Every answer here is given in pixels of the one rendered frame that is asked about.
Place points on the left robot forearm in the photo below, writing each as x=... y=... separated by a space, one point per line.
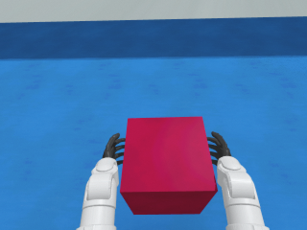
x=100 y=194

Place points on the carton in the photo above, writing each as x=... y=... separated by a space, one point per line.
x=167 y=167

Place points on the right robot hand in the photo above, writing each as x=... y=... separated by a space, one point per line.
x=221 y=148

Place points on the right robot forearm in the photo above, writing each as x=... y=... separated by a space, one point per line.
x=241 y=201

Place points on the left robot hand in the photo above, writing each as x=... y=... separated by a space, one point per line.
x=110 y=150

